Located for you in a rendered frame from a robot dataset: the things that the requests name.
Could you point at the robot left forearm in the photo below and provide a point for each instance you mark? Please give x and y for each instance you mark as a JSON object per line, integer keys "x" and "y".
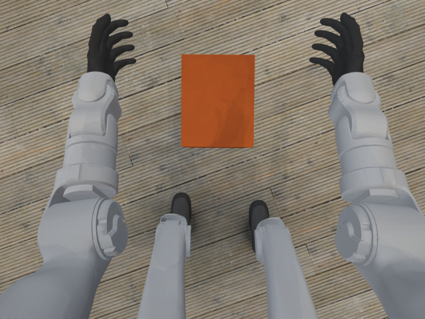
{"x": 89, "y": 167}

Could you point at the robot right forearm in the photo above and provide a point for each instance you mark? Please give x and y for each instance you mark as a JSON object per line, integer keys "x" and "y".
{"x": 364, "y": 146}

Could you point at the right robot hand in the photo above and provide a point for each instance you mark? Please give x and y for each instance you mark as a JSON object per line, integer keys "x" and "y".
{"x": 348, "y": 56}

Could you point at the right robot shin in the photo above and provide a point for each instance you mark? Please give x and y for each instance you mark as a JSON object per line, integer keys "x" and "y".
{"x": 273, "y": 220}

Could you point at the left robot hand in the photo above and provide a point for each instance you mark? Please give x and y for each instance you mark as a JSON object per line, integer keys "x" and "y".
{"x": 100, "y": 55}

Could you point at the carton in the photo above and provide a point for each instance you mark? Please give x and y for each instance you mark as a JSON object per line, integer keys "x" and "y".
{"x": 217, "y": 100}

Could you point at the left robot upper arm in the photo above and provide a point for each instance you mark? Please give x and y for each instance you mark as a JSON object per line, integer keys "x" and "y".
{"x": 77, "y": 240}

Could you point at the right robot foot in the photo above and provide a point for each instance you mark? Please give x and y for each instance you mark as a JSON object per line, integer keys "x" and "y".
{"x": 258, "y": 212}

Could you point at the right robot upper arm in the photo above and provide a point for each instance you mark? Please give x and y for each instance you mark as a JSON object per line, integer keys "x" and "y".
{"x": 386, "y": 243}

